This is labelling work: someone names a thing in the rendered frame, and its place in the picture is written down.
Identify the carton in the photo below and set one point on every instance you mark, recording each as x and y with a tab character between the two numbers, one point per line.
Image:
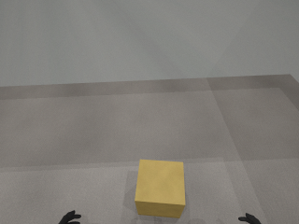
160	188

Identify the right robot hand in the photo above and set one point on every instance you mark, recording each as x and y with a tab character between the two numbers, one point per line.
250	219

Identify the left robot hand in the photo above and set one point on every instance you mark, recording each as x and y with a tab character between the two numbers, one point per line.
69	216

